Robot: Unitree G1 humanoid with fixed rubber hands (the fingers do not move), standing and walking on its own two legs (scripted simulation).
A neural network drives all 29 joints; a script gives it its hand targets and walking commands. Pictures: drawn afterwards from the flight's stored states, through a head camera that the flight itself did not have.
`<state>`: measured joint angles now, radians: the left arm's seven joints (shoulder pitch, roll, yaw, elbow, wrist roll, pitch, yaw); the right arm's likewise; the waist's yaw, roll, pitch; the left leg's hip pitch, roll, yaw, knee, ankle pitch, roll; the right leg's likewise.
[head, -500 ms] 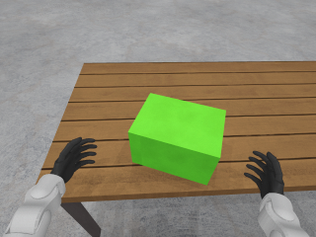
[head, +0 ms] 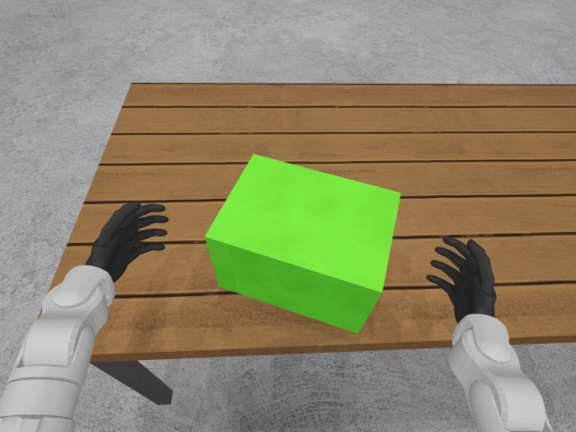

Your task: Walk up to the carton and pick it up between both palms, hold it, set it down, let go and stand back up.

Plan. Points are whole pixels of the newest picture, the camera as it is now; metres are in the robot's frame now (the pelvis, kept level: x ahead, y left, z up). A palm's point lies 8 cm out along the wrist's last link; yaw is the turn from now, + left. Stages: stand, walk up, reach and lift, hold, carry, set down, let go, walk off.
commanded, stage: reach and lift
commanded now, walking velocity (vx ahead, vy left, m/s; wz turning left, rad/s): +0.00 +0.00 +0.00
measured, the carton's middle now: (304, 242) +0.41 +0.00 -0.03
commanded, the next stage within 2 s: none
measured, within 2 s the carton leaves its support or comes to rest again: neither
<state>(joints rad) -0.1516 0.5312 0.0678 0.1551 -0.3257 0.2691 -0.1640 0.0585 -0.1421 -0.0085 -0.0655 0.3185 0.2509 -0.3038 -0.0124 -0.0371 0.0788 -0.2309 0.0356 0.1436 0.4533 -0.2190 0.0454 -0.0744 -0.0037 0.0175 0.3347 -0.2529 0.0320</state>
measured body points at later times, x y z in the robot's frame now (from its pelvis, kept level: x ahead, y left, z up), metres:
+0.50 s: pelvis -0.01 -0.01 +0.00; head +0.03 +0.03 +0.45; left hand +0.39 +0.23 +0.08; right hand +0.32 -0.22 +0.08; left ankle +0.02 +0.08 -0.74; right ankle -0.05 -0.14 -0.74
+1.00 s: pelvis -0.01 +0.00 +0.00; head +0.03 +0.04 +0.44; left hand +0.45 +0.21 +0.09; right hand +0.36 -0.23 +0.09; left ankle +0.02 +0.08 -0.74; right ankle -0.05 -0.14 -0.74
